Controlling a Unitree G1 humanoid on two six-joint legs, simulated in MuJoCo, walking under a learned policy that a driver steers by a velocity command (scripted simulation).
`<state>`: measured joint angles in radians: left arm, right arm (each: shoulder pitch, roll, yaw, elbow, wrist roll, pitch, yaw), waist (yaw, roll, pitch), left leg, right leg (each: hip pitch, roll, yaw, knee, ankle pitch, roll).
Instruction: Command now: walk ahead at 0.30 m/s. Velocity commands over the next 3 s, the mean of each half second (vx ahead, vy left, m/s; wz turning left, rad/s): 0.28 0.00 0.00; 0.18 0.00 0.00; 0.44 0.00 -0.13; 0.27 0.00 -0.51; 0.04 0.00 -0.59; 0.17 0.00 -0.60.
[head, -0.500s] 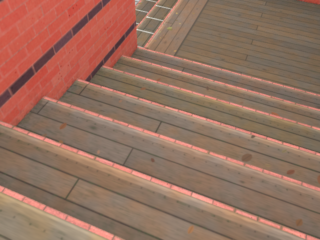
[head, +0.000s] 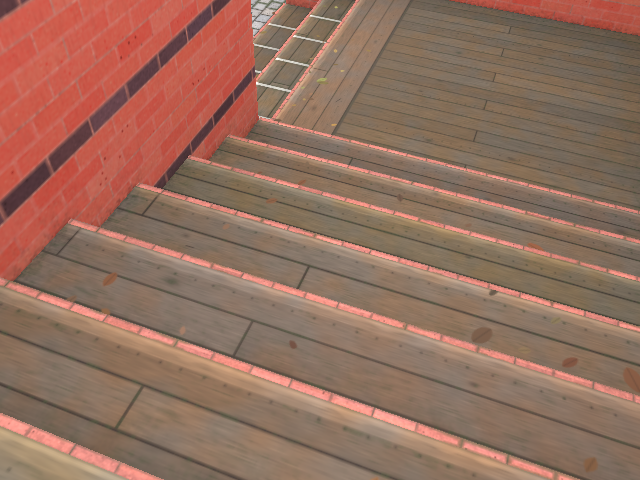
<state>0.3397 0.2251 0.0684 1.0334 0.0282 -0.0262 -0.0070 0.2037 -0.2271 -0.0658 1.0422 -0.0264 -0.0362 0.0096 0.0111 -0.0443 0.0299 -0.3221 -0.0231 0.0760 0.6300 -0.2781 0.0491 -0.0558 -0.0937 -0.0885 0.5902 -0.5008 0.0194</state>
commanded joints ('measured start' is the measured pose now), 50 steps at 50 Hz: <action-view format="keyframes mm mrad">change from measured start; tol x32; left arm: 1 -46 64 7 -82 5 -17 4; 50 143 48 -30 -32 -2 -36 3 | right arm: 1 270 -209 -55 50 9 -13 -17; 50 7 -101 -1 -10 23 7 -25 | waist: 1 -124 277 53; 17 65 -282 13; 50 87 78 70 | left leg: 1 333 213 -444 -264 -170 189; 12 -69 207 -199 -395 -6 122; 19 -285 42 -91 410 -185 5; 34 321 143 -167 -294 254 -21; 40 43 76 -190 -311 -319 58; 50 -23 158 -287 -261 -31 118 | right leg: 1 -475 93 -55 277 83 -55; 4 -678 26 151 629 -60 -120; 14 -38 109 -13 -29 316 -60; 18 -86 -292 631 -450 44 -227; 25 -99 -112 168 -331 918 -192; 40 -205 65 142 -238 -81 -135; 50 -8 80 121 -190 110 -152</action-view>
